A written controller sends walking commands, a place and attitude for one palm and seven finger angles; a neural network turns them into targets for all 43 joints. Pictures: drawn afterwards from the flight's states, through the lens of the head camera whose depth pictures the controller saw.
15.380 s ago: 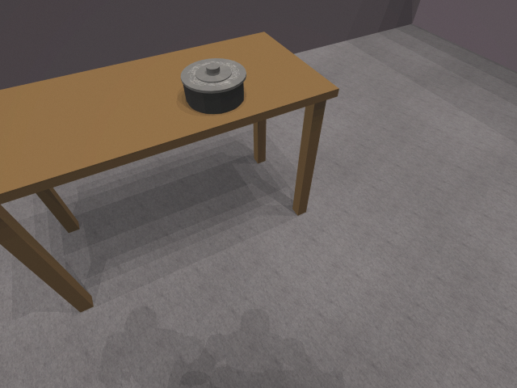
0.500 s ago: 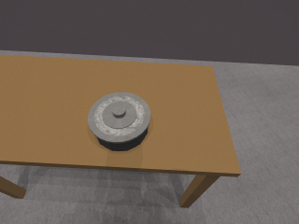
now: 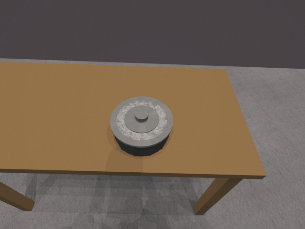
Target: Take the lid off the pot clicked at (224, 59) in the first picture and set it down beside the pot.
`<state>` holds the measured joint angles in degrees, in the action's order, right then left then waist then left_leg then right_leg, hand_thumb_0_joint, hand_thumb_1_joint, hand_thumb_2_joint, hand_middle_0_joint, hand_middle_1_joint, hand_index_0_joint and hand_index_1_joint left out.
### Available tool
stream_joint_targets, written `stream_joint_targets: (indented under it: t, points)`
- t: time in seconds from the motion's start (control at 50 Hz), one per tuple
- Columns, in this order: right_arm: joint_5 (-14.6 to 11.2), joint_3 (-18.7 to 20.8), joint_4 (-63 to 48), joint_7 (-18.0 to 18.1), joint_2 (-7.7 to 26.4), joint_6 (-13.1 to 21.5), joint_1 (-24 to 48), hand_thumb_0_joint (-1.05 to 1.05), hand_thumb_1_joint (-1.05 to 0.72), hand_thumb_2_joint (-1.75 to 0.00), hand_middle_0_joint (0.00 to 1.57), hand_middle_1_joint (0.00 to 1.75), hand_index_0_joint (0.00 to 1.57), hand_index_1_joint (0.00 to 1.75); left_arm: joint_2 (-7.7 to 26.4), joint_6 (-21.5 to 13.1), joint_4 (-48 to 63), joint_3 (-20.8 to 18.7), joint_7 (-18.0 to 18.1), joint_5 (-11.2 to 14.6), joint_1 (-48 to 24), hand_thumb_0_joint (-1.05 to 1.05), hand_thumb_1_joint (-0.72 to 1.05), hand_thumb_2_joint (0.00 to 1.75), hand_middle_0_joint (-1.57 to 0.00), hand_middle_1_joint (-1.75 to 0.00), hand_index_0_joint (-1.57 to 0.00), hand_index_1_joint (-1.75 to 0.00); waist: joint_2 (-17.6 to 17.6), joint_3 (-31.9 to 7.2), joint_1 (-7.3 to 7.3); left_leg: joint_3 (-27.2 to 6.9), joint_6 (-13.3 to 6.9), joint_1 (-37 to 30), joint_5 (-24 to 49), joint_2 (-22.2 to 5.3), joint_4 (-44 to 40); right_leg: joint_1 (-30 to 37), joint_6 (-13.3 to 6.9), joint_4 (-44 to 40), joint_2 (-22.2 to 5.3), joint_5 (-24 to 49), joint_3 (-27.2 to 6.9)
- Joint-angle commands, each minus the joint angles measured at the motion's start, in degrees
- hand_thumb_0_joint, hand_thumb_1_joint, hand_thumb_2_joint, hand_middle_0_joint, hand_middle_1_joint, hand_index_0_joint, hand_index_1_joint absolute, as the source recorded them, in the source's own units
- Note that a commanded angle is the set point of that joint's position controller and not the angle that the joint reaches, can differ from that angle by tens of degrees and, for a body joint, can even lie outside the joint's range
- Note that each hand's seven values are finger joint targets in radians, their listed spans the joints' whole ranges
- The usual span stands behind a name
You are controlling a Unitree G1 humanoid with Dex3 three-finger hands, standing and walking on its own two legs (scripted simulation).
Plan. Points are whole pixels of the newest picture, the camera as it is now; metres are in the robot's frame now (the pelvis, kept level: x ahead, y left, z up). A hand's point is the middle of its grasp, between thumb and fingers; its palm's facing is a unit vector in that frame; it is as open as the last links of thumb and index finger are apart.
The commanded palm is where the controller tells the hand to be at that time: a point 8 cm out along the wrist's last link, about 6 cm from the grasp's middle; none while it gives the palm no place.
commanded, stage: come to a stop and stand still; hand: left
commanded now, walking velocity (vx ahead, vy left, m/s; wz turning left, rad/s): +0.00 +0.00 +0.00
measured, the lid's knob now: (141, 115) +0.43 +0.07 +0.03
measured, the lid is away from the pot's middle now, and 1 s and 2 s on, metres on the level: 0.00 0.00 0.00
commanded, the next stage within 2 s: look again from close up in 0.20 s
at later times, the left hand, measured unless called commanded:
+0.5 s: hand out of the picture -0.02 +0.15 -0.18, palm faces +0.02 -0.99 -0.13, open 7.4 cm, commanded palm none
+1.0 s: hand out of the picture -0.01 +0.15 -0.18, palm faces +0.01 -0.99 -0.13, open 7.4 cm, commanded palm none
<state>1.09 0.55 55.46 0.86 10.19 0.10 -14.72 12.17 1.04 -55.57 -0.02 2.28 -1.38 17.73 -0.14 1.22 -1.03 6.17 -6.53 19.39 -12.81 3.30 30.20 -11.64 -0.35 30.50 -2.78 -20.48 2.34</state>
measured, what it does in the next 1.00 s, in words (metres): stands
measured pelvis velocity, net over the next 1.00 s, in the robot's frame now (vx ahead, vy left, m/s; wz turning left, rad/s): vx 0.02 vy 0.00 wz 0.01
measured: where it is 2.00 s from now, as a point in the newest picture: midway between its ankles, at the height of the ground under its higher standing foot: outside the picture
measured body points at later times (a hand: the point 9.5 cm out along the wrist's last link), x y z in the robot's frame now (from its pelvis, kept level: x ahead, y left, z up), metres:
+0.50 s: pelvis +0.01 +0.00 +0.01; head +0.04 +0.03 +0.45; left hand -0.02 +0.21 -0.17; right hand +0.05 -0.23 -0.14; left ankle +0.04 +0.05 -0.73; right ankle -0.05 -0.15 -0.73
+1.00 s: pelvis +0.02 +0.00 +0.01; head +0.05 +0.02 +0.46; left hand -0.01 +0.20 -0.16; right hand +0.02 -0.23 -0.14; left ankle +0.04 +0.05 -0.73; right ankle -0.05 -0.15 -0.73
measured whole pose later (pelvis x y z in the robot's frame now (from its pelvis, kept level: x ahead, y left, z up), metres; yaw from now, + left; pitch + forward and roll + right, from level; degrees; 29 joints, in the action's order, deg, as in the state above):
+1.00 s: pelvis +0.02 +0.00 +0.01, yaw +0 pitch +1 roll +0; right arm 0.3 -0.3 63.7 1.7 7.5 1.5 -16.5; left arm 8.7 -0.3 -62.0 1.6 2.4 -0.8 19.6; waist 3.0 2.2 -0.5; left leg 5.6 -6.2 15.1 -11.9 4.0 25.0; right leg -6.5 2.4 23.5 -3.1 -18.4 2.7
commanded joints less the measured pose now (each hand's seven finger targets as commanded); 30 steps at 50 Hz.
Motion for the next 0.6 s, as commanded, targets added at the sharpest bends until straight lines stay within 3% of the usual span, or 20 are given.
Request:
stream_joint_targets:
  t: [0.0, 0.08, 0.2, 0.28, 0.42, 0.58]
  points:
    - [-0.43, 0.78, -2.51, 0.19, 6.23, 1.57, -1.7, 0.0, -0.9, -0.9, 0.2, 0.3, 0.2, 0.3, 3.7, -0.87, 1.08, -0.33, 0.25, -0.07, 5.84, 0.0, 0.9, 0.9, -0.2, -0.3, -0.2, -0.3, 0.14, -1.38, -0.63, -16.8, 1.38, -4.46, -2.81, -11.68, -12.81, -1.4, -1.98, -4.38, -0.86, 1.58, -1.6]
    - [-0.58, 0.62, -1.41, 0.15, 6.36, 1.57, -2.12, 0.0, -0.9, -0.9, 0.2, 0.3, 0.2, 0.3, 3.63, -0.99, 0.23, 0.01, 0.34, -0.03, 6.28, 0.0, 0.9, 0.9, -0.2, -0.3, -0.2, -0.3, -0.27, 0.21, 0.03, -14.92, 2.15, -4.87, -3.88, -10.66, -12.81, -1.97, -1.94, -5.99, -1.91, 2.18, -2.47]
    - [-0.91, 0.44, 0.71, 0.32, 5.56, 2.01, -2.82, 0.0, -0.9, -0.9, 0.2, 0.3, 0.2, 0.3, 3.57, -1.35, -1.42, 0.29, 0.4, 0.12, 7.58, 0.0, 0.9, 0.9, -0.2, -0.3, -0.2, -0.3, -0.74, -0.78, -0.03, -14.29, 1.77, -7.72, 4.07, -10.63, -11.49, -1.13, -1.49, -7.18, -2.53, 5.23, -2.14]
    - [-0.95, 0.34, 1.51, 0.49, 5.35, 1.99, -3.04, 0.0, -0.9, -0.9, 0.2, 0.3, 0.2, 0.3, 2.7, -1.32, -2.45, 0.47, 0.5, 0.07, 8.41, 0.0, 0.9, 0.9, -0.2, -0.3, -0.2, -0.3, -1.73, 0.83, 0.2, -14.25, 1.89, -7.37, 1.67, -10.26, -12.3, -1.66, -1.32, -7.71, -2.84, 4.47, -2.24]
    - [-1.05, 0.33, 2.89, 0.67, 4.61, 2.22, -3.62, 0.0, -0.9, -0.9, 0.2, 0.3, 0.2, 0.3, 1.82, -1.8, -3.57, 0.65, 0.54, 0.06, 8.69, 0.0, 0.9, 0.9, -0.2, -0.3, -0.2, -0.3, 1.41, 0.6, 0.45, -13.04, 1.54, -8.02, 6.24, -9.83, -10.11, -0.59, -1.29, -9.09, -3.71, 8.14, -2.77]
    - [-1.03, 0.03, 4.38, 0.94, 3.68, 2.32, -4.06, 0.0, -0.9, -0.9, 0.2, 0.3, 0.2, 0.3, 0.94, -1.86, -4.63, 0.68, 0.62, 0.17, 8.8, 0.0, 0.9, 0.9, -0.2, -0.3, -0.2, -0.3, -1.21, 1.41, 0.37, -12.87, 1.5, -8.59, 7.63, -9.98, -10.68, -0.6, -1.05, -9.64, -3.82, 8.22, -2.84]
